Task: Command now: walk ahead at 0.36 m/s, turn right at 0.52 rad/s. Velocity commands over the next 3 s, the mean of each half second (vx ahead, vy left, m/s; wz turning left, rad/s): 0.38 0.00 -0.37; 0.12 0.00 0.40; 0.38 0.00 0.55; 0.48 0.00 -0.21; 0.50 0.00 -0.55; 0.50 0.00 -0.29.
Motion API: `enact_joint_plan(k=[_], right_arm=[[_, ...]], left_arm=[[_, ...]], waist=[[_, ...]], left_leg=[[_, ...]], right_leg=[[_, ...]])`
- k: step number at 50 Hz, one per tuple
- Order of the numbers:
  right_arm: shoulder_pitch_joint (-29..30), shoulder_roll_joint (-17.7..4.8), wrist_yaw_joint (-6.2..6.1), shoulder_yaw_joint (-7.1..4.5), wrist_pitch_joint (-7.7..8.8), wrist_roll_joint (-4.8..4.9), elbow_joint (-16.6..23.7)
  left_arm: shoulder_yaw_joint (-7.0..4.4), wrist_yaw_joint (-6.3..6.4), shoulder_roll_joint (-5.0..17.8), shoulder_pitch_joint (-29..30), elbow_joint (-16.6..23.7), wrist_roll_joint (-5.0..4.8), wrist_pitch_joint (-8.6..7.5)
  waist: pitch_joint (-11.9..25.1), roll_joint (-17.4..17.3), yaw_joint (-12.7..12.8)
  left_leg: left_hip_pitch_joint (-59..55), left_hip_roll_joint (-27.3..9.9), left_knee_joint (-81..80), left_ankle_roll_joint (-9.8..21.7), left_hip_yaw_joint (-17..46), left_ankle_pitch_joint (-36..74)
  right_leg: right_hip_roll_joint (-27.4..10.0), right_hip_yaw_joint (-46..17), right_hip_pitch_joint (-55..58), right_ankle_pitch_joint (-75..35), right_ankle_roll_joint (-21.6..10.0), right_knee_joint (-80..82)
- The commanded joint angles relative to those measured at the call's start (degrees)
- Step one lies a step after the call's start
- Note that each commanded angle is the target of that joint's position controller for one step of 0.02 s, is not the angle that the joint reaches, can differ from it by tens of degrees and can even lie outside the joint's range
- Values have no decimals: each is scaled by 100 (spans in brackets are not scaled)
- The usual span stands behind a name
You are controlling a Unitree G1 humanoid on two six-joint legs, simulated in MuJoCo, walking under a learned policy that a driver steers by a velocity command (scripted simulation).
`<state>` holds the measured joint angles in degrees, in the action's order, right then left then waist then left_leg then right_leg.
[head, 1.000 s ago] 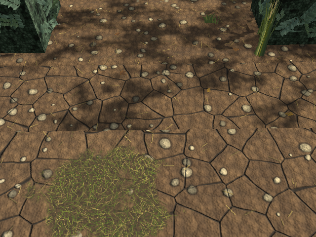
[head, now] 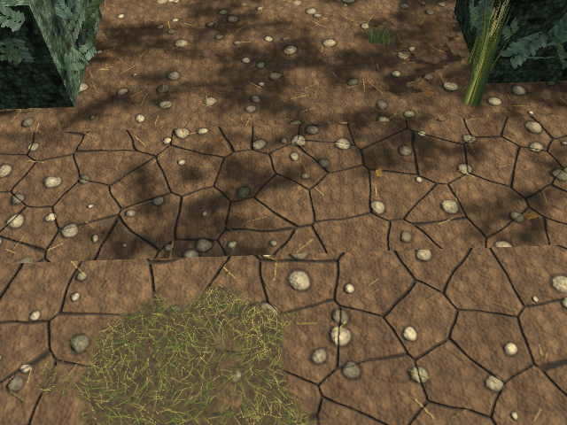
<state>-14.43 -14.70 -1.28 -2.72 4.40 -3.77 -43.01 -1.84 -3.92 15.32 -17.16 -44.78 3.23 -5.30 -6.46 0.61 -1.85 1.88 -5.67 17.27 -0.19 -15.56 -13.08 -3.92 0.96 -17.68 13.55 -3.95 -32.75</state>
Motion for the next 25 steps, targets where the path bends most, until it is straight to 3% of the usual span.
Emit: enact_joint_plan(k=[1,2,3,4,5,6,7,8,10,12,13,14,15,16,17,18,19,20,22,23,25], right_arm=[[434,-827,-3,-110,-18,-56,200],[376,-595,-14,-16,4,-169,94],[653,-62,-12,135,91,-169,524],[837,-223,185,149,237,-130,509],[1086,-361,235,118,297,-20,427],[937,-629,180,42,350,0,294],[803,-685,132,51,398,-62,261],[818,-620,119,61,401,-75,265],[907,-525,145,95,342,-72,265],[1137,-329,164,167,247,-61,365],[938,-212,263,264,219,-176,319],[950,-210,328,284,187,-193,388],[955,-301,393,305,214,-202,377],[1132,-323,428,319,198,-201,386],[1397,-304,423,321,187,-130,488],[1620,-167,437,399,140,-99,506],[1693,-121,437,398,112,-55,565],[1676,-299,437,350,95,-46,563],[1719,-608,453,253,83,-66,541],[1703,-660,458,230,90,-83,464],[1556,-567,443,243,22,-151,242]], left_arm=[[-276,-69,673,-333,236,-143,-335],[-403,-11,899,-741,123,-108,-418],[-555,128,1510,-1138,143,-57,-550],[-492,184,1429,-1327,195,10,-600],[-442,191,1116,-1356,47,33,-593],[-366,163,871,-1312,16,14,-506],[-263,127,657,-1303,27,9,-435],[-151,94,426,-1134,99,18,-363],[-91,115,368,-823,224,66,-297],[-102,92,527,-766,195,79,-265],[-94,147,557,-659,226,235,-243],[-99,129,599,-640,223,260,-238],[-47,212,436,-999,10,272,-287],[-23,242,398,-1339,-151,207,-285],[18,273,310,-1468,-225,79,-284],[56,257,279,-1741,-399,99,-250],[70,210,355,-1900,-476,68,-210],[56,196,398,-1868,-435,26,-207],[91,248,438,-2045,-493,-129,-249],[97,325,460,-2110,-513,-226,-247],[166,458,381,-2295,-613,-322,-195]], waist=[[321,-334,380],[556,47,630],[850,1407,733],[844,1192,1034],[329,861,1069],[349,593,974],[422,539,848],[234,409,644],[194,206,489],[171,272,481],[233,152,426],[276,176,398],[197,34,579],[129,62,772],[205,-169,883],[81,-133,1004],[163,59,975],[122,86,928],[112,10,847],[21,-30,912],[-76,3,1013]], left_leg=[[652,-1303,-252,961,934,-1962],[948,-1006,783,719,678,-1577],[2363,110,2740,277,296,-1730],[3732,477,3423,266,1608,-1859],[4447,294,3977,382,1968,-1543],[4490,196,4471,378,1937,-1336],[4350,155,4686,395,1975,-1205],[4262,30,4565,376,1980,-1157],[3931,11,4138,261,2040,-639],[3685,127,3673,48,1946,-47],[3395,129,3866,39,1962,681],[3188,188,3852,9,1829,1000],[3993,32,3192,-31,2314,1896],[4483,-17,2809,-79,2250,2501],[4117,78,1974,-42,1969,3362],[3685,-8,1531,5,1889,4504],[2895,162,1501,80,1585,4848],[2516,226,1515,71,1483,4811],[2560,263,1505,55,1524,4293],[2912,210,1222,45,1536,4048],[2982,102,537,62,1532,3699]], right_leg=[[349,93,873,-188,-309,523],[166,-346,1471,-200,-427,633],[-792,-2590,2392,290,-1285,1371],[-1104,-3957,3051,1370,-1519,2050],[-986,-3453,3035,1399,-1242,2014],[-911,-3111,2962,1020,-1217,1907],[-852,-2926,2758,608,-1269,1843],[-845,-2730,2286,489,-1212,1770],[-745,-2520,1661,257,-1262,1949],[-537,-2252,1184,51,-1295,1905],[-341,-1948,715,-256,-1216,1556],[-225,-1837,296,-751,-1278,1349],[-240,-1922,920,-411,-1238,1064],[-269,-1941,1267,-476,-1227,782],[42,-1575,866,-439,-1079,641],[195,-1478,287,-218,-981,218],[352,-1380,-410,-265,-842,222],[405,-1428,-822,-247,-738,21],[321,-1800,-571,-548,-467,-450],[284,-1870,-89,-522,-302,-776],[299,-1840,558,-938,70,-1458]])
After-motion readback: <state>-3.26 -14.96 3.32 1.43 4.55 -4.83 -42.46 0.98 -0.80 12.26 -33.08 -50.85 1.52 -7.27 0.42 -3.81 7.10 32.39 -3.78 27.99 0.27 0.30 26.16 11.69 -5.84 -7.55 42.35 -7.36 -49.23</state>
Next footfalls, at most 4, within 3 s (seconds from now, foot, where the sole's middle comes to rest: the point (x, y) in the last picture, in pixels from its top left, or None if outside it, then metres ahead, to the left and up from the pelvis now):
0.04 right None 0.08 -0.13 -0.78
0.58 left None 0.45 -0.02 -0.94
0.92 right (398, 408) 0.52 -0.26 -0.94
1.58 left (254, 357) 0.67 0.11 -0.94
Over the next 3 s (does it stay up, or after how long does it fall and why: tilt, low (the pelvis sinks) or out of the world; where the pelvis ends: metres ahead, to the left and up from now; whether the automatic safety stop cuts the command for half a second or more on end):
stays up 1.50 0.06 -0.32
